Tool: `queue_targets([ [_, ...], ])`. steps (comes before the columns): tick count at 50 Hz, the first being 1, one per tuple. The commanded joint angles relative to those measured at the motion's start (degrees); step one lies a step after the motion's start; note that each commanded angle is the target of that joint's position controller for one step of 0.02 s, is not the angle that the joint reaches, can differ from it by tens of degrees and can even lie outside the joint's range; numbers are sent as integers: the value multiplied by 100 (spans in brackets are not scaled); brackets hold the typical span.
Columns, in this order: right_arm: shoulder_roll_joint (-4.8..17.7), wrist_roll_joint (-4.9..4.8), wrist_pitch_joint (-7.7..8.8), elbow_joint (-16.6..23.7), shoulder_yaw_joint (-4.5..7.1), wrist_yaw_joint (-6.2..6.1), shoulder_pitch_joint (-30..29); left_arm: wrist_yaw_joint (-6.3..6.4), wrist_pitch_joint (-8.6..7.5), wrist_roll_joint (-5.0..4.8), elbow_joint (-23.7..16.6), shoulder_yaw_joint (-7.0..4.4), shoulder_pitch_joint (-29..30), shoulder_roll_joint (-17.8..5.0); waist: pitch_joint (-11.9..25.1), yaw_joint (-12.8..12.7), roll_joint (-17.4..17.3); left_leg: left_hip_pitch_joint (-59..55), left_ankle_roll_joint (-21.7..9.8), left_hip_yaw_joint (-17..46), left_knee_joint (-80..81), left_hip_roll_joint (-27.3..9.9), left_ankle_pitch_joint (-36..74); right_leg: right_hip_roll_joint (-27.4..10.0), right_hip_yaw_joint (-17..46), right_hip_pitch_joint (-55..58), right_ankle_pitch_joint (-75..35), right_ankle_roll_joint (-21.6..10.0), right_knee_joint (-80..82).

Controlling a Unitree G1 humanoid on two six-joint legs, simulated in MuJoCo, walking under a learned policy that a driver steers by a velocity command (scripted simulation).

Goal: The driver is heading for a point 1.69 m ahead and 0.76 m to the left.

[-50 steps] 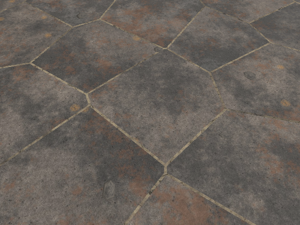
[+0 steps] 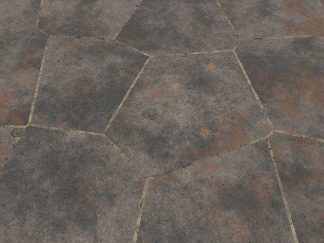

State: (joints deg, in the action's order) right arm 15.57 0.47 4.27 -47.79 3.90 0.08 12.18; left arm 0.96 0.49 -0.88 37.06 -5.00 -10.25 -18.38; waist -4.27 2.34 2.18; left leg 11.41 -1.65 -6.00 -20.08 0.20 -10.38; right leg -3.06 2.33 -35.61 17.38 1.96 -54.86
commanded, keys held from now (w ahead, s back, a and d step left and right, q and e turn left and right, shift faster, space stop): q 1.00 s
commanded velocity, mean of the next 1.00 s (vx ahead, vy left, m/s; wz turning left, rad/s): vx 0.05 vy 0.00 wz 0.38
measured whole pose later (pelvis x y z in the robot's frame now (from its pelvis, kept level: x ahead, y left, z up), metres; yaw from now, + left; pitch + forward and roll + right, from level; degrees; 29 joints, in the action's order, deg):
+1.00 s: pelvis +0.11 +0.01 -0.01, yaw +29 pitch +2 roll -1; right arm 18.5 -1.2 -2.8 -39.6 4.4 -1.7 9.5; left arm 1.0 -1.4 -0.8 45.1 -5.0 -5.4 -16.9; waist -1.9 1.3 -1.0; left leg 17.3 -2.0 12.4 -29.2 6.1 -13.0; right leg 2.6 5.4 -17.8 16.1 3.8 -31.0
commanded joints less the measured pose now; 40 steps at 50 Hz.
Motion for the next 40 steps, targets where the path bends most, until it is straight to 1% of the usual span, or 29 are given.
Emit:
queue_targets([
  [1, 896, -87, 9, 307, 170, -25, -439, -72, -56, 66, -311, 75, -251, 60, 939, -238, -774, -160, -1046, 546, 500, -1334, 3612, 24, -30, 1011, -899, -53, 1043],
  [3, 889, -156, -8, 159, 134, 42, -298, -112, -94, 113, -313, 82, 6, 26, 940, -151, -731, -266, -961, 583, 377, -1265, 3343, 130, -95, 1343, -1230, -116, 1677],
  [4, 960, -195, -23, 103, 137, 72, -254, -121, -111, 128, -341, 60, 126, -54, 897, -140, -739, -355, -920, 685, 246, -1281, 3221, 198, -123, 1434, -1244, -154, 1954],
  [6, 1028, -277, -53, 34, 123, 93, -318, -124, -166, 158, -292, 9, 62, -183, 860, -310, -733, -330, -724, 851, -190, -1196, 2727, 338, -207, 2002, -1700, -308, 2867],
  [7, 895, -263, -43, -36, 69, 103, -175, -85, -189, 188, -236, -48, -67, -356, 926, -371, -627, -149, -499, 875, -483, -1016, 2357, 262, -132, 2611, -2346, -446, 3318],
  [8, 673, -102, 5, 11, -23, 111, -35, -4, -195, 273, -267, -137, -254, -770, 1303, -362, -239, 281, -144, 734, -1017, -683, 1323, -497, 487, 3529, -4496, -678, 3076],
  [9, 320, 36, 21, -22, -158, 128, 557, 82, -110, 386, -352, -139, -278, -936, 1871, -151, 646, 1289, 248, 513, -1930, -296, -1238, -1740, 1425, 4657, -6030, -1460, 2600],
  [10, 427, -84, -78, -11, -165, 102, 462, 68, -49, 315, -300, -44, -333, -538, 2176, -392, 1047, 1544, 442, 746, -2792, -246, -2957, -2067, 1823, 4497, -5546, -1977, 2757],
  [11, 861, -202, -174, 89, -30, 79, 196, 45, -25, 241, -243, -49, -316, -548, 1905, -499, 889, 1915, 513, 778, -3582, -261, -3152, -1913, 1721, 4217, -4662, -2004, 3019],
  [12, 994, -228, -278, 108, 54, 17, 64, 57, -23, 189, -194, -95, -214, -685, 1578, -481, 725, 2230, 538, 749, -4198, -279, -2963, -1763, 1510, 3922, -3979, -1859, 3191],
  [13, 993, -200, -400, 57, 103, -55, 152, 67, -44, 156, -190, -96, 18, -704, 1303, -366, 603, 2240, 582, 803, -4398, -338, -2645, -1668, 1237, 3425, -3402, -1737, 3395],
  [14, 943, -176, -525, 22, 129, -120, 251, 82, -70, 149, -188, -77, 313, -621, 1114, -198, 578, 2017, 637, 837, -4446, -406, -2332, -1577, 978, 2896, -2947, -1634, 3577],
  [15, 800, -164, -619, 15, 118, -162, 353, 89, -75, 176, -170, -69, 546, -559, 973, -69, 584, 1768, 688, 719, -4409, -370, -2064, -1440, 670, 2432, -2651, -1562, 3718],
  [17, 612, -138, -714, 91, 107, -198, 377, 113, -84, 221, -104, -64, 783, -444, 901, 15, 657, 1421, 698, 546, -4061, -366, -1671, -1288, 200, 2022, -2227, -1502, 3827],
  [19, 520, -123, -735, 246, 77, -155, 164, 145, -89, 215, -24, -77, 872, -421, 921, -46, 696, 1165, 607, 494, -3394, -430, -1317, -1273, -45, 1984, -1962, -1470, 3810],
  [22, 638, -114, -728, 442, 98, -23, 17, 181, -53, 146, 128, -131, 780, -568, 1083, -113, 707, 859, 422, 389, -2653, -427, -1050, -1526, -19, 2269, -2000, -1441, 3635],
  [24, 678, -99, -720, 403, 143, 63, 291, 190, -4, 26, 201, -152, 879, -638, 1093, 80, 608, 335, 194, 151, -1782, -278, -513, -1496, -194, 2195, -1713, -1181, 3280],
  [25, 734, -63, -718, 336, 186, 79, 466, 192, 19, -34, 282, -142, 796, -555, 1031, 125, 422, 15, 17, 140, -1270, -130, -204, -1307, -392, 2013, -1151, -901, 2901],
  [26, 988, -11, -707, 365, 263, 48, 508, 171, 55, -5, 434, -117, 445, -353, 738, 26, -415, -240, -264, 860, -496, -416, 596, -878, -860, 1466, -245, -407, 1949],
  [27, 1703, -15, -693, 599, 394, -73, 403, 143, 76, 244, 273, -36, 340, -80, 461, -239, -2266, -638, -1065, 3071, -10, -1911, 2236, 47, -1258, -68, 1911, 260, 161],
  [28, 1777, 239, -572, 705, 367, 0, 526, 195, 52, 203, 48, -94, 1091, -289, 659, 239, -1898, -115, -1801, 3754, 392, -2275, 1860, 399, -198, -325, 2292, 187, -819],
  [29, 1649, 253, -447, 721, 341, 25, 318, 227, 56, 91, 57, -149, 1146, -439, 584, 107, -1372, -97, -1633, 3330, 419, -1992, 1301, 277, 77, -415, 1803, 64, -1167],
  [30, 1497, 107, -384, 763, 322, -7, -5, 258, 65, 79, 168, -194, 956, -492, 512, -91, -1113, -131, -1290, 2932, 339, -1688, 933, 179, 160, -491, 1220, -8, -1121],
  [31, 1258, -18, -383, 818, 257, -52, -227, 301, 78, 124, 313, -230, 828, -530, 560, -169, -949, -188, -1048, 2710, 269, -1510, 802, 113, 208, -473, 865, 6, -1058],
  [32, 1144, -79, -398, 857, 210, -105, -345, 316, 77, 156, 363, -249, 724, -536, 622, -242, -980, -124, -968, 2534, 237, -1382, 1002, 139, 210, -304, 583, 52, -1090],
  [33, 1065, -72, -413, 879, 175, -144, -295, 302, 55, 144, 386, -249, 664, -485, 745, -261, -990, -156, -960, 2457, 207, -1291, 1213, 209, 205, -160, 385, 90, -1148],
  [35, 1027, -66, -423, 896, 166, -196, -139, 281, 8, 94, 411, -225, 611, -382, 915, -221, -906, -474, -995, 2401, 137, -1219, 1459, 285, 233, -152, 157, 157, -900],
  [37, 1091, -97, -446, 901, 197, -235, -19, 270, -30, 83, 387, -182, 706, -289, 915, -148, -895, -728, -1009, 2485, 85, -1179, 1402, 318, 281, -200, 72, 236, -291],
  [40, 1203, -107, -506, 957, 252, -264, -25, 214, -74, 73, 373, -143, 810, -260, 847, -76, -1015, -663, -1037, 2676, 61, -1096, 954, 372, 330, 110, 34, 337, 585],
])
Keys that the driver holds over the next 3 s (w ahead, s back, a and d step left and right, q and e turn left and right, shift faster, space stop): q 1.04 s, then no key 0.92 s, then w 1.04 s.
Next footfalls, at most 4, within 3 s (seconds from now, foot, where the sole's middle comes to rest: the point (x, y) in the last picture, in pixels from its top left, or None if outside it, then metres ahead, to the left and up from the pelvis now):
0.16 right None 0.19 -0.14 -0.78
0.52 left None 0.11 0.11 -0.78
1.02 right None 0.22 -0.08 -0.78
1.38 left None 0.06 0.13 -0.78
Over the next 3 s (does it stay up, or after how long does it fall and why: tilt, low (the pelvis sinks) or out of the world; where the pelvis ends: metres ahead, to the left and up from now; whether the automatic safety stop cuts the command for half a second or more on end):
stays up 0.46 0.27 0.00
